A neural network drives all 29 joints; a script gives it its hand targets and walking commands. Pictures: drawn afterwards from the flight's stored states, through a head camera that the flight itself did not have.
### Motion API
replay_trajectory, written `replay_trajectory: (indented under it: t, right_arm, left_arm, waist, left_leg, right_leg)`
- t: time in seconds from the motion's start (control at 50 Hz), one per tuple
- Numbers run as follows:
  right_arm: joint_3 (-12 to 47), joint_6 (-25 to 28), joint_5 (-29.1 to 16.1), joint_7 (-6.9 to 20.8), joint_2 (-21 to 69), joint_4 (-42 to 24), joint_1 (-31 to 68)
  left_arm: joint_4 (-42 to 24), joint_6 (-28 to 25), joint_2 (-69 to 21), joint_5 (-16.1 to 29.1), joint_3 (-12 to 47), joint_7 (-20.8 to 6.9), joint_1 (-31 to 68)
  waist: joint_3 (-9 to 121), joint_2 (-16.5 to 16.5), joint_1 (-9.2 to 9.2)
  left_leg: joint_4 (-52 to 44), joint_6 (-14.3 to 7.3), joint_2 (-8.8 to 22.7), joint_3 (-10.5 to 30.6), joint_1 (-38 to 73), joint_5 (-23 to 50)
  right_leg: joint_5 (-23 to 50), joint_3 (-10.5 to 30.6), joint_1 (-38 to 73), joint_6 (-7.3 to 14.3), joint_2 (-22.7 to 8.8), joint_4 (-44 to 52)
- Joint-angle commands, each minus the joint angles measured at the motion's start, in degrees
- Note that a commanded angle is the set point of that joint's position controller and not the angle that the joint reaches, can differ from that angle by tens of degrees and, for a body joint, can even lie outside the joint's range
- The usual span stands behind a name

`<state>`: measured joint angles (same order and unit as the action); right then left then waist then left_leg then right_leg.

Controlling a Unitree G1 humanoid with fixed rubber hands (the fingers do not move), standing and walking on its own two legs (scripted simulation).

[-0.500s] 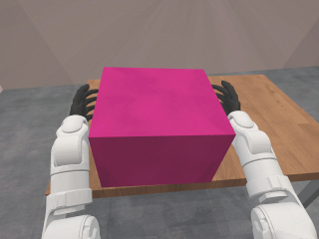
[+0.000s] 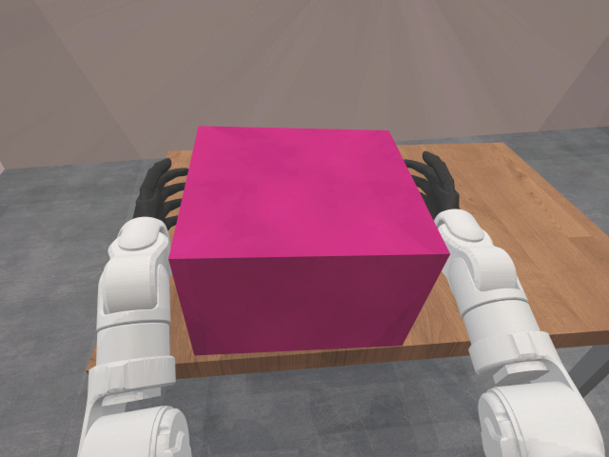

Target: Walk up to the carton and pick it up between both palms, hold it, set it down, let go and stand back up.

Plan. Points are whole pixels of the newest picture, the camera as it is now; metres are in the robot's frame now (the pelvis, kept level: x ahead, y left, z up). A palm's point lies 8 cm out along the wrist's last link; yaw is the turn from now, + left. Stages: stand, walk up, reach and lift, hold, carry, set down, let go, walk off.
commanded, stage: hold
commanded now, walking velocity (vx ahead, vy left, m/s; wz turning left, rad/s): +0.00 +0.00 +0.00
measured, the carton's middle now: (298, 234) +0.37 +0.00 +0.15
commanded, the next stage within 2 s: none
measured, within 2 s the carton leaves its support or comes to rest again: neither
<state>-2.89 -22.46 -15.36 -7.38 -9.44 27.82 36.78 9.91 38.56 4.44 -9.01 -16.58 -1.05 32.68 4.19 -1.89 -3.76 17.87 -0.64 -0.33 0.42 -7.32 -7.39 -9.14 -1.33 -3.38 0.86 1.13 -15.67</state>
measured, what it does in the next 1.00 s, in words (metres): stands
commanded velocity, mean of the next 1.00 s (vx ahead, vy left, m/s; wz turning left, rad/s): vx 0.00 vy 0.00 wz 0.00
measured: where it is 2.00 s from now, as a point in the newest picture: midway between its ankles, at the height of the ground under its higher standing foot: outside the picture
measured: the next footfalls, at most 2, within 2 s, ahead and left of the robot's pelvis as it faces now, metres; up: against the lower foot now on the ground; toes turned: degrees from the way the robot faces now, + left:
none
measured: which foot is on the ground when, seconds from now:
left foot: down 0.00-1.00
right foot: down 0.00-1.00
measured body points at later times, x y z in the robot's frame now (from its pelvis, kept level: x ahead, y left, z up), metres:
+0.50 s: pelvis +0.00 +0.00 +0.00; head -0.05 +0.02 +0.45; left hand +0.37 +0.19 +0.19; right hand +0.38 -0.18 +0.19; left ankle +0.03 +0.11 -0.75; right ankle +0.00 -0.11 -0.75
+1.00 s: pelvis +0.00 +0.00 +0.00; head -0.05 +0.02 +0.45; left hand +0.37 +0.18 +0.19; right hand +0.38 -0.18 +0.19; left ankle +0.03 +0.11 -0.75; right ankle +0.00 -0.11 -0.75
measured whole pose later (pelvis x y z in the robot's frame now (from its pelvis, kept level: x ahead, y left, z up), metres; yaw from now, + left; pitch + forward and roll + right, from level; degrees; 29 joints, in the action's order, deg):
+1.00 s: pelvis +0.00 +0.00 +0.00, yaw +0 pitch -4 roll -1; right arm -2.4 -23.1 -15.9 -7.5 -9.8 27.5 36.9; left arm 9.0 39.0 4.0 -9.1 -16.8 -1.0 32.1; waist 4.0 -1.7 -3.7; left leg 17.9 -0.6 -0.3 0.6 -6.7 -7.7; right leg -9.2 -0.9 -2.9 0.9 1.3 -15.6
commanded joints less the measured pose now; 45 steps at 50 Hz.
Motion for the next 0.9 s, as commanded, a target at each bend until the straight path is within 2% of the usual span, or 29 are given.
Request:
replay_trajectory:
  t: [0.0, 0.02, 0.04, 0.06, 0.12, 0.16, 0.18, 0.2, 0.22, 0.26, 0.28, 0.36, 0.38, 0.46, 0.5, 0.52, 0.56, 0.62, 0.66, 0.7, 0.78, 0.8, 0.82, 0.86, 0.88]
  right_arm:
    - [22.5, 2.8, -5.1, 6.5, 36.0, -19.8, 45.6]
    - [22.7, 2.6, -5.3, 6.4, 35.6, -19.1, 45.0]
    - [23.7, 2.7, -5.9, 6.1, 36.3, -21.2, 45.0]
    - [23.5, 2.3, -6.1, 6.0, 35.7, -19.8, 44.1]
    - [24.1, 2.1, -6.3, 5.7, 35.4, -20.8, 42.8]
    - [23.3, 1.8, -6.0, 5.8, 34.8, -20.8, 42.6]
    - [23.0, 1.8, -5.8, 5.9, 34.5, -20.5, 42.9]
    - [24.3, 2.1, -6.3, 5.9, 35.5, -22.8, 43.0]
    - [23.7, 1.9, -6.2, 5.8, 35.2, -22.2, 42.8]
    - [23.0, 1.9, -5.6, 6.0, 34.8, -21.7, 43.9]
    - [23.3, 1.7, -5.5, 6.0, 35.3, -21.3, 43.1]
    - [23.3, 2.0, -5.7, 6.7, 35.5, -21.2, 44.6]
    - [23.1, 2.1, -6.0, 6.7, 35.3, -21.5, 44.2]
    - [22.5, 2.0, -5.3, 6.6, 34.6, -20.5, 44.7]
    - [22.7, 1.8, -5.1, 6.4, 35.0, -20.4, 43.7]
    - [22.6, 1.8, -5.2, 6.3, 35.0, -19.8, 43.9]
    - [21.6, 1.7, -4.4, 6.5, 34.6, -18.1, 44.5]
    - [22.6, 2.6, -5.4, 6.5, 35.4, -20.6, 46.7]
    - [22.3, 1.9, -5.5, 6.2, 35.0, -19.5, 44.4]
    - [21.9, 1.7, -5.1, 6.7, 34.8, -17.7, 44.6]
    - [23.6, 2.1, -6.0, 6.1, 36.2, -21.2, 45.1]
    - [22.8, 1.8, -5.8, 6.0, 35.4, -19.6, 45.7]
    - [23.5, 2.1, -5.9, 6.0, 35.9, -20.8, 45.6]
    - [23.1, 1.9, -5.7, 6.1, 35.8, -19.1, 45.2]
    - [23.3, 2.1, -6.0, 6.1, 36.2, -19.9, 45.1]
  left_arm:
    - [-12.5, -3.9, -31.4, 9.5, 30.8, -7.6, 42.6]
    - [-12.4, -3.9, -30.7, 9.2, 30.5, -7.6, 41.9]
    - [-13.5, -3.9, -30.9, 9.6, 30.7, -7.6, 41.3]
    - [-13.7, -3.9, -30.6, 9.1, 30.6, -7.6, 41.4]
    - [-14.2, -3.4, -30.6, 8.8, 30.3, -7.9, 39.4]
    - [-15.1, -3.2, -30.2, 9.1, 30.9, -8.1, 40.4]
    - [-13.9, -2.9, -30.0, 8.7, 30.5, -8.2, 40.0]
    - [-16.3, -3.1, -30.5, 9.2, 31.0, -8.1, 39.3]
    - [-15.9, -3.0, -29.9, 9.3, 31.2, -8.0, 40.3]
    - [-13.7, -2.9, -30.2, 9.2, 31.0, -8.0, 40.4]
    - [-13.9, -2.9, -30.3, 8.9, 30.5, -8.0, 39.5]
    - [-15.1, -3.1, -31.4, 9.6, 31.7, -7.4, 41.6]
    - [-15.7, -3.1, -31.7, 10.0, 32.5, -7.3, 41.9]
    - [-13.6, -2.9, -31.2, 9.6, 31.4, -7.6, 41.5]
    - [-12.8, -2.8, -31.0, 9.3, 30.8, -7.8, 39.9]
    - [-12.5, -2.8, -30.8, 9.1, 30.6, -8.0, 40.2]
    - [-9.9, -2.5, -30.6, 8.2, 28.9, -8.3, 40.2]
    - [-11.7, -3.3, -31.8, 9.4, 30.7, -7.8, 41.8]
    - [-12.9, -3.2, -31.6, 9.4, 31.4, -7.5, 41.5]
    - [-12.5, -3.2, -31.2, 9.2, 30.5, -7.5, 42.6]
    - [-13.2, -3.6, -30.9, 10.0, 30.9, -7.9, 41.7]
    - [-11.6, -3.4, -30.3, 9.6, 30.0, -8.0, 42.4]
    - [-12.0, -3.3, -30.7, 9.5, 30.2, -8.1, 41.3]
    - [-11.9, -3.3, -30.4, 8.7, 29.5, -8.0, 42.2]
    - [-12.9, -3.4, -30.7, 9.1, 30.0, -7.9, 42.3]
  waist:
    - [25.2, 3.4, -0.32]
    - [24.5, 3.5, -0.27]
    - [25.6, 2.5, -0.16]
    - [24.0, 3.5, -0.29]
    - [24.1, 2.9, -0.12]
    - [23.2, 3.4, -0.86]
    - [22.0, 3.6, -0.49]
    - [24.8, 2.7, -0.10]
    - [23.7, 3.5, -0.62]
    - [22.3, 3.7, -0.34]
    - [21.9, 2.7, -0.13]
    - [23.8, 3.6, 0.40]
    - [25.3, 4.1, -0.35]
    - [23.3, 3.5, -0.25]
    - [22.9, 2.3, -0.44]
    - [22.5, 2.7, -0.35]
    - [20.7, 2.5, 0.27]
    - [24.5, 3.5, 0.15]
    - [23.7, 3.6, -1.02]
    - [22.4, 3.4, -0.19]
    - [25.0, 2.1, -0.48]
    - [22.5, 2.5, -0.21]
    - [24.1, 2.5, 0.17]
    - [23.0, 3.5, 0.59]
    - [23.9, 3.5, 0.25]
  left_leg:
    - [0.3, 1.3, -1.6, 0.6, 13.6, 11.7]
    - [0.7, 1.5, -1.7, 0.7, 14.2, 12.9]
    - [1.1, 1.2, -1.8, 0.7, 14.6, 14.3]
    - [0.9, 1.6, -1.8, 0.9, 14.7, 14.4]
    - [0.9, 1.6, -1.9, 0.8, 14.4, 15.3]
    - [0.6, 1.9, -1.9, 0.7, 14.1, 14.1]
    - [0.3, 1.8, -1.9, 0.5, 13.6, 12.9]
    - [0.8, 1.5, -2.0, 0.5, 13.8, 14.8]
    - [0.6, 1.7, -2.0, 0.6, 13.7, 13.9]
    - [0.2, 1.5, -1.7, 0.6, 13.2, 12.1]
    - [0.0, 1.3, -1.7, 0.5, 13.1, 12.0]
    - [0.2, 1.8, -1.3, 0.6, 14.2, 13.1]
    - [0.6, 2.0, -1.3, 0.7, 15.1, 14.1]
    - [0.0, 1.8, -1.4, 0.5, 14.2, 12.0]
    - [0.0, 1.2, -1.5, 0.5, 14.0, 12.1]
    - [-0.1, 1.2, -1.5, 0.5, 13.6, 11.7]
    - [-1.0, 0.9, -1.5, 0.1, 12.1, 9.3]
    - [0.5, 1.5, -1.4, 0.5, 14.0, 13.2]
    - [0.7, 1.9, -1.4, 0.7, 14.9, 14.0]
    - [-0.4, 1.5, -1.3, 0.6, 13.6, 11.2]
    - [0.8, 1.2, -1.9, 0.7, 13.6, 13.7]
    - [0.1, 1.1, -1.9, 0.6, 12.4, 11.6]
    - [0.1, 0.8, -2.0, 0.5, 12.6, 11.4]
    - [-0.1, 1.1, -1.9, 0.4, 12.1, 11.6]
    - [0.3, 1.3, -1.9, 0.4, 12.7, 12.9]
  right_leg:
    - [12.3, -0.2, -0.6, -2.9, 1.4, 1.8]
    - [13.8, -0.3, -0.6, -3.0, 1.5, 1.8]
    - [16.2, -0.2, 0.4, -3.3, 1.6, 1.6]
    - [16.2, -0.3, 0.2, -3.2, 1.6, 1.5]
    - [17.2, -0.1, 1.3, -3.2, 1.7, 1.5]
    - [15.6, -0.3, 0.7, -3.1, 1.6, 1.6]
    - [14.4, -0.2, 0.1, -3.1, 1.4, 1.9]
    - [16.7, -0.2, 1.7, -3.2, 1.6, 1.4]
    - [16.4, -0.1, 1.1, -3.2, 1.5, 1.5]
    - [13.4, -0.2, -0.7, -2.8, 1.4, 1.9]
    - [13.4, -0.2, -0.1, -2.8, 1.6, 2.0]
    - [11.8, -0.5, -1.4, -2.4, 2.0, 2.0]
    - [12.8, -0.4, -1.1, -2.4, 2.0, 1.9]
    - [11.6, -0.5, -1.5, -2.5, 1.8, 2.3]
    - [13.1, -0.3, -0.7, -2.7, 1.6, 2.4]
    - [13.4, -0.1, -0.5, -2.8, 1.5, 2.3]
    - [10.1, -0.1, -0.9, -2.6, 1.4, 2.7]
    - [12.7, -0.5, -0.7, -2.4, 1.9, 2.0]
    - [13.1, -0.4, -0.9, -2.5, 2.0, 2.3]
    - [9.5, -0.5, -2.1, -2.4, 1.8, 2.6]
    - [16.0, 0.0, 1.1, -3.2, 1.6, 1.7]
    - [13.7, -0.1, 0.1, -3.2, 1.5, 2.1]
    - [14.0, 0.0, 1.0, -3.3, 1.3, 2.0]
    - [13.4, 0.0, 0.8, -3.0, 1.4, 1.7]
    - [14.5, 0.0, 0.8, -3.0, 1.4, 1.6]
